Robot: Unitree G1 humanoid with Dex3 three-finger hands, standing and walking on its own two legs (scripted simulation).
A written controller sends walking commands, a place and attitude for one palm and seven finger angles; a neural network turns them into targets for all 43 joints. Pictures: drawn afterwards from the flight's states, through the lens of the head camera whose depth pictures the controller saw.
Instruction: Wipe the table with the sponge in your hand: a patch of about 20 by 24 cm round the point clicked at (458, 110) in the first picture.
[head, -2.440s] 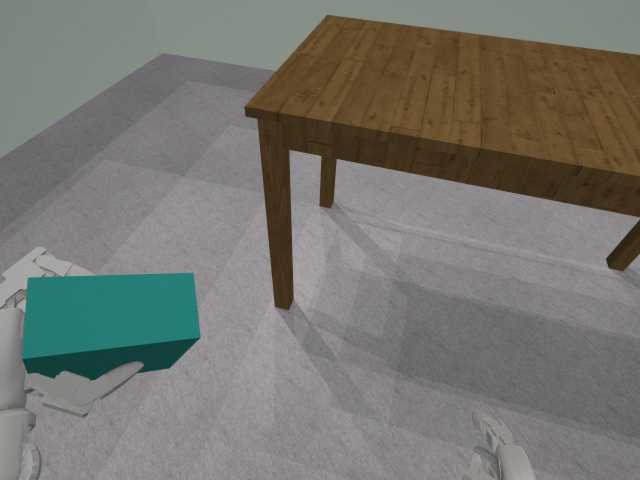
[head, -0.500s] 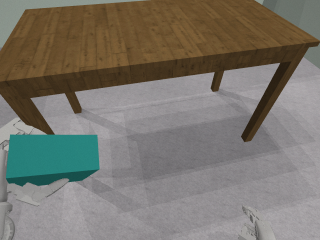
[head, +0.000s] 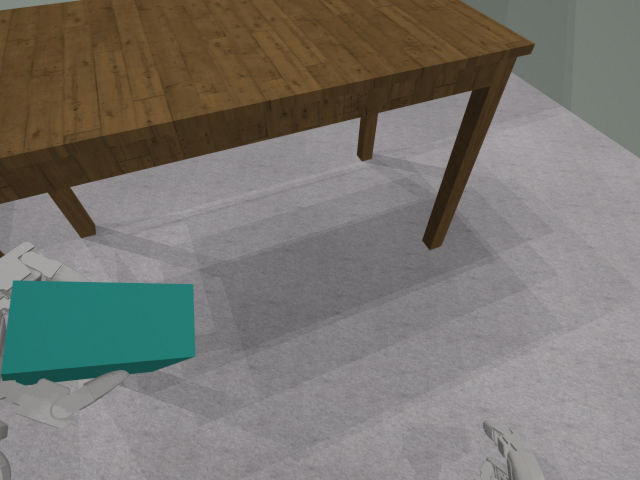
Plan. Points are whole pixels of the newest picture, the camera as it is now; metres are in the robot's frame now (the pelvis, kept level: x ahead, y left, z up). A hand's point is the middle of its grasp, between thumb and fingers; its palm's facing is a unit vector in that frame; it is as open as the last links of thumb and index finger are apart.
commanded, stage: take the last steps up to it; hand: left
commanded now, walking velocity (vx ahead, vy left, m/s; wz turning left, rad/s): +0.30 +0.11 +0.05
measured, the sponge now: (124, 335) +0.23 +0.19 +0.14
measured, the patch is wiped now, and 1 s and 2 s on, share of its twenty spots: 0.00 0.00 0.00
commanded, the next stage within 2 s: come to a stop and stand still in 1.58 s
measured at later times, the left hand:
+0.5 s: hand (91, 277) +0.28 +0.23 +0.16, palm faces +0.39 -0.80 -0.45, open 10.2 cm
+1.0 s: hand (112, 170) +0.42 +0.25 +0.18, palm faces +0.36 -0.79 -0.50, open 10.2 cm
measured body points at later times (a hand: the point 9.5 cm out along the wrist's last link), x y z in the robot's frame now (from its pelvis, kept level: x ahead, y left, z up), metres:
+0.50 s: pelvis +0.07 -0.01 +0.00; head +0.09 -0.02 +0.45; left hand +0.25 +0.27 +0.19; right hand +0.23 -0.22 -0.12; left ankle +0.06 +0.13 -0.67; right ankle +0.06 -0.10 -0.74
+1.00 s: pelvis +0.20 +0.02 -0.01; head +0.24 +0.01 +0.44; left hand +0.39 +0.29 +0.20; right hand +0.35 -0.18 -0.11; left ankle +0.19 +0.15 -0.74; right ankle +0.23 -0.08 -0.73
